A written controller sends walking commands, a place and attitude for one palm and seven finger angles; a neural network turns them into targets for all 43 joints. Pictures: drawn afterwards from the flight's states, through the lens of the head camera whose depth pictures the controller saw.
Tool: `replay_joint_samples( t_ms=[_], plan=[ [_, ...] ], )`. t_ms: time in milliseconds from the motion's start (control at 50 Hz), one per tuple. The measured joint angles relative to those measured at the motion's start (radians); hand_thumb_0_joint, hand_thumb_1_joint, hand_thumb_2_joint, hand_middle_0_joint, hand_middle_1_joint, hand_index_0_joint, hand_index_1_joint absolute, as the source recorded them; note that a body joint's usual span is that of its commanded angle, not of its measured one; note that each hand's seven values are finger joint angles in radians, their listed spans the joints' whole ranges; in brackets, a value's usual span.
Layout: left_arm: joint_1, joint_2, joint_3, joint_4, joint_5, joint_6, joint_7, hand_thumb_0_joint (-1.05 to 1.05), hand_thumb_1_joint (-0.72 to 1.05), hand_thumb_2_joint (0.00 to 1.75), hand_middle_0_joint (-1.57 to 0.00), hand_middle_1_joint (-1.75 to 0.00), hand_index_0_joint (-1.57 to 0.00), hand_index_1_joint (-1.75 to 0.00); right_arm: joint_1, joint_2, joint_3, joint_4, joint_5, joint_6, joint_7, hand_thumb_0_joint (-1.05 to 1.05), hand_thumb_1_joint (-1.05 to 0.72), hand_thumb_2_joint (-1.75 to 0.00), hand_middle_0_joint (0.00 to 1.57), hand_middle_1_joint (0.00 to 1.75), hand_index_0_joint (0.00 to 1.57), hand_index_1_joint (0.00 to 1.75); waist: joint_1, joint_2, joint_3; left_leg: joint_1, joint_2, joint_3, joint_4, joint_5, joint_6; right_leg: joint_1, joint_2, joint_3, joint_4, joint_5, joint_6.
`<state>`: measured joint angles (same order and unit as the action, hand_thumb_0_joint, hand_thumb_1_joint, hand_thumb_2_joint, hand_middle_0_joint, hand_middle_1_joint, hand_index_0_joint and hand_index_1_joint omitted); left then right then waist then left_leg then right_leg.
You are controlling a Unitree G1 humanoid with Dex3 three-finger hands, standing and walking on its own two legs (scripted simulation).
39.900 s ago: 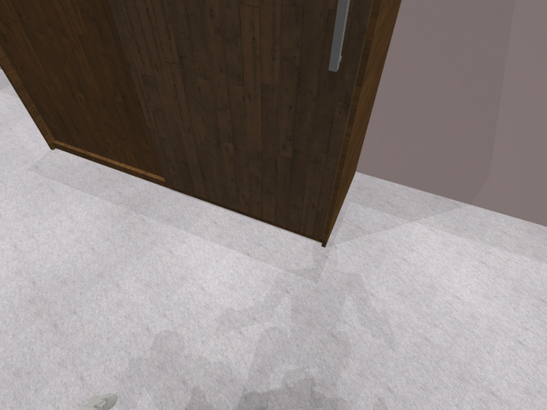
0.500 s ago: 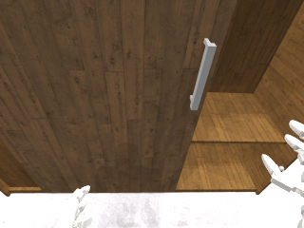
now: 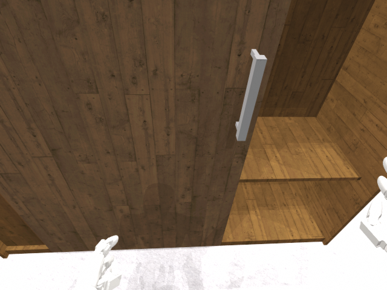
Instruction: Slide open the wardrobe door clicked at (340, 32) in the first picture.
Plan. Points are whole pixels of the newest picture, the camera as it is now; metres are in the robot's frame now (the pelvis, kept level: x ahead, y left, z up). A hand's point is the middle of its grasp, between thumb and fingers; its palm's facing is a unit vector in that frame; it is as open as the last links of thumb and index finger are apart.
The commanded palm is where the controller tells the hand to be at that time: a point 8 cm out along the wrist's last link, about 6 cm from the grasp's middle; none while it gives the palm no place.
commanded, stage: step back with the hand held close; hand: right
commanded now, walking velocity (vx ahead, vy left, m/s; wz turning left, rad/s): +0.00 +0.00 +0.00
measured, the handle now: (247, 98) +0.50 -0.14 +0.18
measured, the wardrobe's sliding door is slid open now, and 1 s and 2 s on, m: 0.58 0.58 0.58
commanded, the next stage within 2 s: stop stepping back and stand still in 1.42 s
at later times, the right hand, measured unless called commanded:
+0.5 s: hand (370, 233) +0.17 -0.26 +0.15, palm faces +0.36 +0.80 -0.48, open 7.4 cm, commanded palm +0.11 -0.31 +0.17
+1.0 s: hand out of the picture +0.09 -0.29 +0.16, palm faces +0.49 +0.72 -0.48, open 7.4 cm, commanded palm +0.03 -0.31 +0.17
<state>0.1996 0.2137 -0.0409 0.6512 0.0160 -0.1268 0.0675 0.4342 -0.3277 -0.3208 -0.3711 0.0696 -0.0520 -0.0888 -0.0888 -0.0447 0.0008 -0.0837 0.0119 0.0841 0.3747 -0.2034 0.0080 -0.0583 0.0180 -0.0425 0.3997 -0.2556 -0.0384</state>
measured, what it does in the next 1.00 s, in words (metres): shifts its weight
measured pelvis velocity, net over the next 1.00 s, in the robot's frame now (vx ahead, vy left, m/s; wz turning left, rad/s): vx -0.10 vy -0.01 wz -0.04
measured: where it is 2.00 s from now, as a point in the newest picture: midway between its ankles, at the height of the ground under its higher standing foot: outside the picture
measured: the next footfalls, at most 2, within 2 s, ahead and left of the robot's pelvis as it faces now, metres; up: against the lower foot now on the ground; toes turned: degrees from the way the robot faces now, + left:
left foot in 1.58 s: -0.31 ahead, +0.10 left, +0.00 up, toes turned +5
right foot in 1.72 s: -0.10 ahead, -0.09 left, +0.00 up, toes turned +5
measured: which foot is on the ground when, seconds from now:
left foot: down 0.00-1.00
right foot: down 0.00-1.00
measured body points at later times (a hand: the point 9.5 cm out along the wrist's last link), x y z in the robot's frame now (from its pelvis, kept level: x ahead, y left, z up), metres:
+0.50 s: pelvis -0.03 -0.01 -0.01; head -0.03 -0.01 +0.44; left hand +0.14 +0.24 -0.08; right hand +0.14 -0.30 +0.18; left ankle +0.01 +0.11 -0.74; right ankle -0.02 -0.09 -0.74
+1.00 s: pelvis -0.10 -0.01 -0.02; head -0.09 -0.03 +0.43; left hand +0.07 +0.22 -0.09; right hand +0.06 -0.32 +0.19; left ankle -0.05 +0.11 -0.74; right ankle -0.02 -0.09 -0.74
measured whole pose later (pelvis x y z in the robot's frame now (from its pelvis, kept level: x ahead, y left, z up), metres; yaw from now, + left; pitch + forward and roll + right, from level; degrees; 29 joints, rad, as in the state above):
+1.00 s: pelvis -0.10 -0.01 -0.02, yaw -2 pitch +1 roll +2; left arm 0.27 0.21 0.00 0.57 0.01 -0.13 0.07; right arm 0.49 -0.41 -0.48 -0.48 -0.01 -0.30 -0.12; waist -0.01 0.00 0.00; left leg -0.36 -0.05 -0.02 0.60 -0.26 0.00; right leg -0.45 0.02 -0.01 0.64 -0.21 -0.06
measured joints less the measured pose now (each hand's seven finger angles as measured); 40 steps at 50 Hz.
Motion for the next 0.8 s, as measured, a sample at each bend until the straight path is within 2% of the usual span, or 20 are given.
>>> replay_joint_samples(
  t_ms=[160,260,360,440,560,680,800],
  plan=[
    [0.012,0.012,0.008,-0.001,-0.008,0.012,0.003,0.01,0.90,0.90,-0.20,-0.30,-0.20,-0.30,-0.005,-0.009,-0.017,0.006,0.002,-0.008,0.003,0.01,-0.89,-0.90,0.21,0.30,0.21,0.30,0.006,-0.005,0.000,-0.003,-0.008,0.000,-0.004,0.006,0.004,-0.007,-0.008,0.000,0.007,0.001,0.003],
    [0.000,0.025,0.014,-0.039,-0.010,0.041,0.001,0.01,0.90,0.90,-0.20,-0.30,-0.20,-0.30,-0.007,-0.020,-0.064,0.001,-0.015,-0.071,-0.014,0.01,-0.89,-0.90,0.21,0.30,0.21,0.30,0.034,-0.003,-0.016,-0.081,-0.018,0.000,0.006,0.023,0.006,-0.102,-0.019,-0.001,0.056,-0.006,0.002],
    [-0.007,0.041,0.034,-0.073,-0.012,0.068,0.005,0.01,0.90,0.90,-0.20,-0.30,-0.20,-0.30,0.050,-0.023,-0.040,-0.037,-0.025,-0.094,-0.016,0.01,-0.89,-0.90,0.20,0.30,0.21,0.30,0.065,0.003,-0.016,-0.153,-0.004,-0.016,0.046,0.025,-0.004,-0.159,-0.008,-0.018,0.072,0.003,-0.007],
    [0.003,0.038,0.045,-0.095,-0.018,0.089,0.013,0.01,0.90,0.90,-0.20,-0.30,-0.20,-0.30,0.102,-0.055,-0.042,-0.076,-0.028,-0.103,-0.013,0.01,-0.89,-0.90,0.21,0.30,0.21,0.30,0.079,0.018,-0.017,-0.194,0.009,-0.026,0.083,0.020,-0.011,-0.189,0.003,-0.028,0.088,0.007,-0.016],
    [0.027,0.023,0.044,-0.107,-0.021,0.091,0.021,0.01,0.90,0.90,-0.20,-0.30,-0.20,-0.30,0.106,-0.093,-0.095,-0.093,-0.034,-0.129,-0.026,0.01,-0.89,-0.90,0.21,0.30,0.21,0.30,0.072,0.045,-0.016,-0.236,0.019,-0.033,0.127,0.023,-0.016,-0.223,0.011,-0.036,0.119,0.014,-0.025],
    [0.040,0.020,0.037,-0.108,-0.023,0.066,0.017,0.01,0.90,0.90,-0.20,-0.30,-0.20,-0.30,0.062,-0.058,-0.101,-0.064,-0.053,-0.154,-0.038,0.01,-0.89,-0.90,0.21,0.30,0.21,0.30,0.065,0.043,-0.014,-0.278,0.020,-0.028,0.168,0.030,-0.017,-0.278,0.009,-0.032,0.183,0.009,-0.033],
    [0.058,0.014,0.032,-0.098,-0.015,0.038,0.009,0.01,0.90,0.90,-0.20,-0.30,-0.20,-0.30,0.049,-0.033,-0.078,-0.080,-0.074,-0.174,-0.042,0.01,-0.89,-0.90,0.21,0.30,0.21,0.30,0.074,0.054,-0.006,-0.312,0.008,-0.028,0.181,0.028,-0.016,-0.333,0.008,-0.013,0.226,-0.007,-0.037]
  ],
)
